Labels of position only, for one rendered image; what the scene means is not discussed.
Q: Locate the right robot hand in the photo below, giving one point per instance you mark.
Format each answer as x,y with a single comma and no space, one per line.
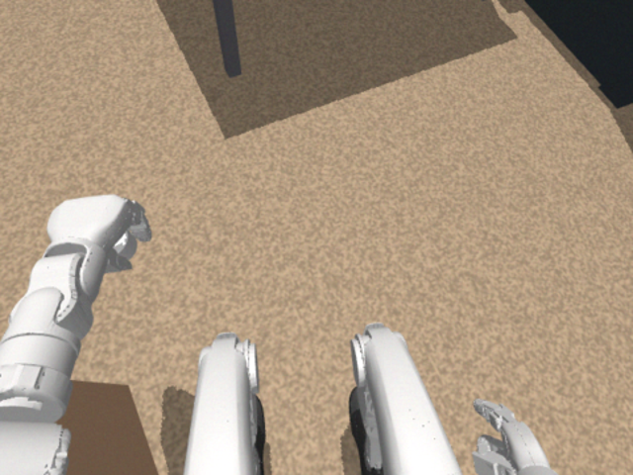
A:
519,447

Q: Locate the left robot hand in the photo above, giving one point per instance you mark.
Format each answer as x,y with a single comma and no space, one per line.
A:
103,220

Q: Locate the right robot foot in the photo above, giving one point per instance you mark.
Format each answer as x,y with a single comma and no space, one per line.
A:
359,434

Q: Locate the armchair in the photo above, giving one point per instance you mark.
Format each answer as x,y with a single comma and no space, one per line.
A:
599,33

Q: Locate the left robot arm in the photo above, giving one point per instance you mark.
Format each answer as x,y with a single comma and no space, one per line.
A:
38,352

